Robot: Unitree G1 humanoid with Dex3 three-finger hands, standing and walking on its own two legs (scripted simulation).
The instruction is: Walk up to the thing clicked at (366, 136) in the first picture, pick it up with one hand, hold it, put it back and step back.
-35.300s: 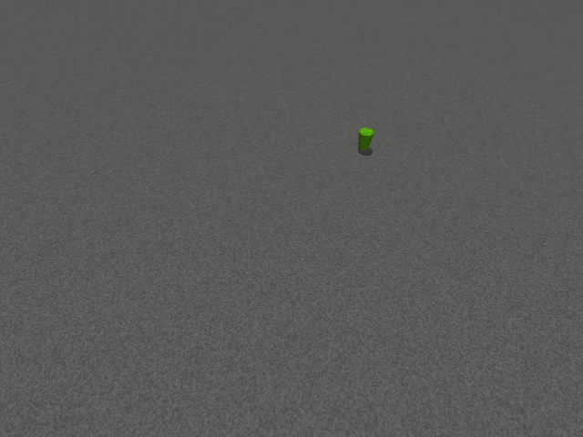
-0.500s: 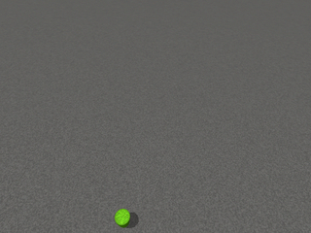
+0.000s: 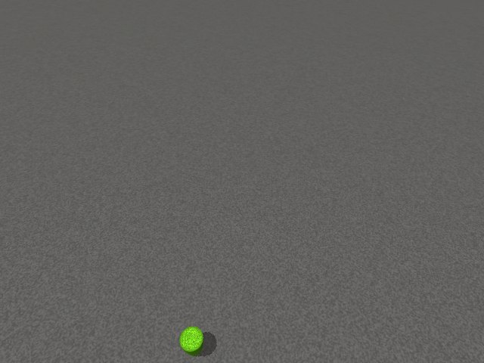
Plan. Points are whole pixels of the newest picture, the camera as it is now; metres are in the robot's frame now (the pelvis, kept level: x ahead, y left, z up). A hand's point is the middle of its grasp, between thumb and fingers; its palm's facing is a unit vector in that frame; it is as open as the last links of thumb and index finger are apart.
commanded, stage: stand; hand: left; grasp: from above
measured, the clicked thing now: (192, 342) +0.38 +0.18 -0.73
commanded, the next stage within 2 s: step back in 1.52 s
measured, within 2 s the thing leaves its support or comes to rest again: neither
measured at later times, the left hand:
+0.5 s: hand out of the picture +0.07 +0.24 -0.16, palm faces +0.00 -0.94 -0.33, open 7.4 cm
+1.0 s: hand out of the picture +0.10 +0.24 -0.16, palm faces +0.00 -0.94 -0.34, open 7.4 cm
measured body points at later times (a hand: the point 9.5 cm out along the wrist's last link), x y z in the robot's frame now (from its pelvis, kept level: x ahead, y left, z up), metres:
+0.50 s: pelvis +0.01 +0.00 +0.00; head +0.02 -0.01 +0.45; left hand +0.07 +0.29 -0.14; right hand +0.07 -0.29 -0.14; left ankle +0.03 +0.12 -0.75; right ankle +0.01 -0.13 -0.75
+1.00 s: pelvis +0.02 -0.01 +0.00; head +0.03 -0.01 +0.45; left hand +0.10 +0.29 -0.13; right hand +0.09 -0.30 -0.14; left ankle +0.03 +0.12 -0.75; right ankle +0.01 -0.13 -0.75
